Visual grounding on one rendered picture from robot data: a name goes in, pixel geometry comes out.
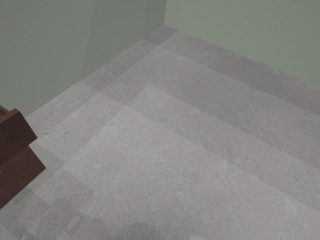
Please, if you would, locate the cabinet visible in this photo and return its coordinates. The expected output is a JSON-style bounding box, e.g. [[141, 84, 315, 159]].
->
[[0, 145, 46, 209]]

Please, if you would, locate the drawer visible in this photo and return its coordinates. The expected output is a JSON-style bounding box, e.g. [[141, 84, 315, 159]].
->
[[0, 105, 37, 167]]

